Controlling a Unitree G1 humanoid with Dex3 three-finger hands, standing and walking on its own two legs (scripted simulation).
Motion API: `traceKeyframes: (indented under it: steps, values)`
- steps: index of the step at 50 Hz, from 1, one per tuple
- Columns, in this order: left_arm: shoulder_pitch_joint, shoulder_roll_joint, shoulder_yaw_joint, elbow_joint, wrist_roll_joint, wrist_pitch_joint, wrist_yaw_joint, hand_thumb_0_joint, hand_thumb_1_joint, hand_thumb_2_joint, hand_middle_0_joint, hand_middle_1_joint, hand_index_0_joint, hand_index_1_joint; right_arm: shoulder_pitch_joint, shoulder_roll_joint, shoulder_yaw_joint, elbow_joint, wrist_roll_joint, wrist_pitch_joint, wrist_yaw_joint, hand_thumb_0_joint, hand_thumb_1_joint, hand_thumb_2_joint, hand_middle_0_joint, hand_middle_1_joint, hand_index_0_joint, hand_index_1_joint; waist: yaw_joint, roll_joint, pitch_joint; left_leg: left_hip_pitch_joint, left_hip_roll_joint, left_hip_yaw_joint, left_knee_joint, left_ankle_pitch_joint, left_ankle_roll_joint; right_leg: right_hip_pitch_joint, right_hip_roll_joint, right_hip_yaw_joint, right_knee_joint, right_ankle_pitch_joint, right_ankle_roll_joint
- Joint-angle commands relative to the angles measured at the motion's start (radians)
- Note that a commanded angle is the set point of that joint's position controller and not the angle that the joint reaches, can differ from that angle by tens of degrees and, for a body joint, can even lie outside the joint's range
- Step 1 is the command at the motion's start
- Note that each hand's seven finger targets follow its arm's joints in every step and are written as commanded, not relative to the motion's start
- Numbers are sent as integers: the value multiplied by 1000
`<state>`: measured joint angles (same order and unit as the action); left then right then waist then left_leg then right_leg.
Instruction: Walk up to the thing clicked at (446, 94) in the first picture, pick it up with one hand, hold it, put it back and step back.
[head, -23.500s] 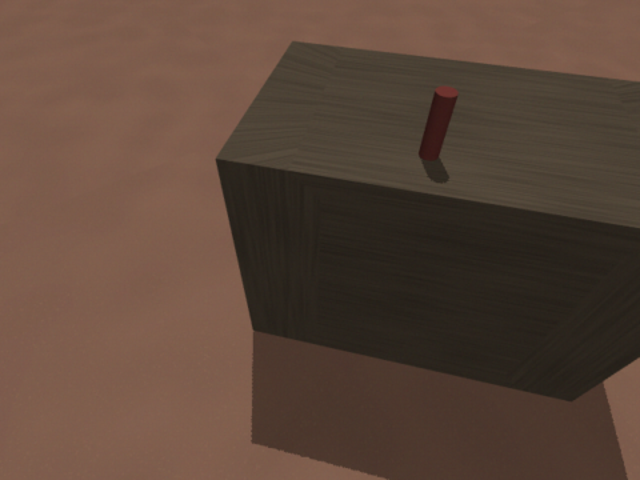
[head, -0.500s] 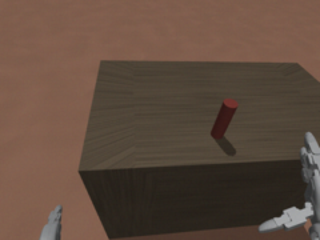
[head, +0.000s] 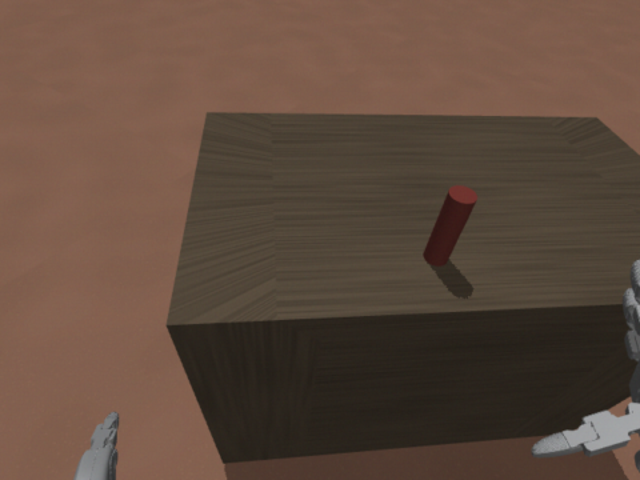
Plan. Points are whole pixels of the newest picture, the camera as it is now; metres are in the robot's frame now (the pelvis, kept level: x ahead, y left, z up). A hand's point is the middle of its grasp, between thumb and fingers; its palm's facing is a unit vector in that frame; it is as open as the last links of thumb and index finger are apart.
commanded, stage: home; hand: right
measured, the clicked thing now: (448, 228) +0.47 -0.24 +0.04
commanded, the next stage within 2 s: none
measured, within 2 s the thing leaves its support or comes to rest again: neither
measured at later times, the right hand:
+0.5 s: hand (448, 456) +0.17 -0.19 -0.08, palm faces +0.06 +0.97 -0.22, open 17.5 cm
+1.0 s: hand (429, 427) +0.22 -0.18 -0.11, palm faces +0.03 +0.97 -0.24, open 17.4 cm
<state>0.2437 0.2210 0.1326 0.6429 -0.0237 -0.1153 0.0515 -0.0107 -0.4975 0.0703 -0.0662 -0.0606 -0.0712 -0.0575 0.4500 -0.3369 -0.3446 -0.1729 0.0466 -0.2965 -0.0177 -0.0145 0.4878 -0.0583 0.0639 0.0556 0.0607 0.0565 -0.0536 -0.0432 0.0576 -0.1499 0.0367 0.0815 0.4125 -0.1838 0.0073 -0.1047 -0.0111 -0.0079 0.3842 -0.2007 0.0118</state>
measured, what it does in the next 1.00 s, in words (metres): stands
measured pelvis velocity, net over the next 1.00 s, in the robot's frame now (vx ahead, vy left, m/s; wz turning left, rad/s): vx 0.04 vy -0.01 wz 0.04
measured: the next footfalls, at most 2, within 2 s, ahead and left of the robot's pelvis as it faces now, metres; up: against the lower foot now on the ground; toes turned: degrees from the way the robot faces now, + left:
none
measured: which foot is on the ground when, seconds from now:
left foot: down 0.00-1.00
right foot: down 0.00-1.00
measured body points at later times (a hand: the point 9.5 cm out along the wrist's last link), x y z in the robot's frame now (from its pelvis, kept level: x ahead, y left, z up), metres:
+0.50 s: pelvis +0.01 -0.01 +0.00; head +0.03 -0.01 +0.45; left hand +0.17 +0.22 -0.09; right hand +0.16 -0.24 -0.07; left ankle +0.03 +0.11 -0.74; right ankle +0.01 -0.13 -0.74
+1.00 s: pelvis +0.04 -0.01 +0.00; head +0.06 -0.01 +0.45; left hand +0.15 +0.24 -0.12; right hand +0.21 -0.23 -0.09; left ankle +0.03 +0.11 -0.74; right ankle +0.01 -0.13 -0.74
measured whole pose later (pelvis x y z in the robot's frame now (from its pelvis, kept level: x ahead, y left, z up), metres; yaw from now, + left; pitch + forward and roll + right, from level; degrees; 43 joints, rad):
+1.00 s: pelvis +0.04 -0.01 +0.00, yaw +2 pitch +0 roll +0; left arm 0.22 0.22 -0.01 0.70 0.00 0.00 0.05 0.01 0.90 0.90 -0.20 -0.30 -0.21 -0.29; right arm 0.18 -0.18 0.00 0.63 0.00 -0.09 -0.08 -0.01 0.52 -0.06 0.06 0.05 0.05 0.05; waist 0.00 0.00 0.04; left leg -0.21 0.03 0.05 0.43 -0.22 -0.01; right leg -0.15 -0.02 -0.04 0.42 -0.27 0.00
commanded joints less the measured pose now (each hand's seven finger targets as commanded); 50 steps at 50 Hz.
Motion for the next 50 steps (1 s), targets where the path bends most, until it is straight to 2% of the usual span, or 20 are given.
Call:
traceKeyframes:
  steps: [1, 4, 6, 10, 12, 15, 16, 19, 21, 22, 25, 26, 27, 28, 29, 31, 41, 48, 49, 50]
  values:
    - [-122, 57, -19, -159, -1, -58, 3, 0, -206, 388, -129, -186, -131, -184, -41, -155, -75, -136, 9, -61, -18, 0, 532, -68, 55, 56, 55, 56, -11, 15, -37, 29, -12, 0, -112, -58, 0, -61, 26, -32, -89, -2, -31]
    - [-162, 4, -94, -158, -1, -57, -4, 0, 34, 570, -141, -203, -142, -202, -36, -109, -7, -84, 5, -55, -10, 0, 545, -60, 54, 54, 54, 54, -9, 18, -24, 29, -16, 3, -108, -37, -1, -72, 23, -30, -89, 14, -30]
    - [-161, 66, -47, -140, 2, -57, 3, 0, 194, 629, -151, -219, -152, -218, -29, -95, 24, -51, 3, -42, -12, 0, 558, -52, 53, 52, 53, 52, 5, 22, -37, 25, -19, 7, -100, -24, 1, -64, 20, -29, -92, 19, -29]
    - [-121, 117, -1, -111, 7, -53, 12, 0, 514, 730, -170, -246, -170, -247, -17, -54, 97, 52, -8, -10, -7, 0, 558, -52, 53, 52, 53, 52, 42, 28, -65, 12, -25, 15, -91, 14, 0, -27, 12, -23, -89, 41, -28]
    - [-129, 130, 8, -116, 7, -57, 14, 0, 674, 788, -180, -262, -180, -263, -56, -67, 101, 71, -12, 3, -10, 0, 552, -56, 54, 53, 53, 53, 41, 41, -60, -1, -25, 16, -94, -6, -1, -25, 12, -23, -92, 22, -29]
    - [-160, 75, -41, -113, 9, -56, 18, 0, 888, 896, -200, -294, -199, -295, -87, -33, 157, 172, -25, 30, -16, 0, 582, -38, 50, 48, 50, 48, 45, 51, -93, 14, -21, 10, -90, 32, -3, -14, 13, -22, -79, 57, -29]
    - [-164, 78, -45, -115, 8, -58, 22, 0, 892, 898, -200, -294, -199, -295, -128, -26, 179, 190, -26, 38, -18, 0, 582, -37, 50, 48, 50, 48, 57, 49, -74, -1, -24, 10, -90, 23, -3, -23, 9, -21, -84, 42, -29]
    - [-207, 36, -98, -100, 8, -58, 22, 0, 897, 901, -201, -296, -200, -297, -179, 19, 246, 317, -34, 59, -20, 0, 575, -40, 51, 49, 51, 49, 53, 42, -77, 1, -24, 7, -81, 15, 1, -51, 7, -19, -77, 31, -26]
    - [-211, 31, -108, -91, 8, -54, 22, 0, 897, 901, -201, -296, -200, -297, -218, 31, 276, 402, -37, 69, -23, 0, 576, -40, 51, 49, 50, 49, 59, 39, -97, 11, -20, 0, -78, 29, 0, -62, 12, -25, -64, 39, -26]
    - [-226, 35, -105, -92, 9, -53, 22, 0, 897, 901, -201, -296, -200, -297, -227, 20, 270, 436, -41, 71, -27, 0, 556, -52, 53, 52, 52, 52, 44, 29, -119, 24, -17, -3, -71, 41, 1, -63, 15, -27, -58, 55, -24]
    - [-195, 62, -96, -70, 9, -40, 24, 0, 897, 901, -201, -297, -200, -298, -234, 10, 283, 558, -43, 99, -33, 0, 542, -59, 54, 54, 54, 54, 50, 0, -138, 33, -18, -8, -60, 85, 2, -65, 15, -30, -48, 93, -21]
    - [-94, 134, -89, -23, 28, -25, 18, 0, 897, 901, -201, -297, -200, -298, -287, -53, 159, 525, -40, 87, -65, 0, 545, -58, 53, 54, 53, 54, 19, -30, -108, 28, -29, -17, -55, 42, 10, -86, 17, -29, -51, 39, -16]
    - [-114, 114, -100, -40, 26, -19, 18, 0, 897, 901, -201, -296, -200, -298, -265, 18, 250, 585, -49, 92, -59, 0, 513, -77, 57, 59, 57, 59, 49, -23, -100, 16, -29, -22, -54, 43, 11, -80, 16, -34, -49, 38, -17]
    - [-117, 108, -102, -51, 25, -16, 17, 0, 897, 901, -201, -298, -200, -298, -290, 52, 288, 605, -45, 98, -56, 0, 518, -73, 56, 58, 56, 58, 55, 13, -124, 24, -32, -18, -52, 60, 10, -75, 13, -34, -42, 56, -18]
    - [-122, 105, -103, -54, 25, -13, 16, 0, 897, 901, -201, -298, -200, -299, -312, 32, 264, 601, -45, 100, -64, 0, 539, -60, 54, 54, 54, 54, 45, 3, -128, 34, -30, -20, -52, 65, 9, -81, 16, -34, -40, 61, -18]
    - [-121, 105, -104, -62, 24, -1, 19, 0, 897, 901, -201, -297, -200, -298, -318, 27, 259, 636, -41, 108, -70, 0, 516, -74, 56, 59, 56, 59, 42, 23, -148, 43, -26, -25, -45, 111, 5, -77, 20, -40, -23, 106, -22]
    - [-92, 113, -94, -83, 18, 52, 17, 0, 897, 901, -201, -297, -200, -298, -320, 80, 311, 651, -35, 142, -81, 0, 523, -70, 56, 58, 56, 58, 42, 77, -172, 51, -37, -18, -29, 198, 4, -45, 6, -39, -16, 200, -20]
    - [-91, 116, -94, -88, 11, 87, 16, 0, 897, 901, -201, -297, -200, -298, -329, 58, 295, 646, -31, 163, -82, 0, 559, -49, 52, 51, 52, 51, 40, 49, -151, 46, -36, -22, -25, 212, 5, -44, 5, -45, -19, 220, -17]
    - [-42, 283, -43, 15, 74, 78, -7, 0, 897, 901, -201, -296, -200, -297, -222, -196, 247, 824, -105, 188, -50, 0, 550, -55, 53, 53, 53, 53, 51, -25, -250, 111, 97, -109, 92, 479, 30, -29, -102, 39, 59, 442, -28]
    - [-29, 282, -41, 23, 70, 80, -17, 0, 896, 900, -201, -295, -199, -296, -211, -196, 243, 840, -98, 204, -36, 0, 586, -35, 50, 47, 50, 47, 51, -18, -273, 100, 100, -99, 93, 494, 40, 2, -99, 34, 69, 447, -29]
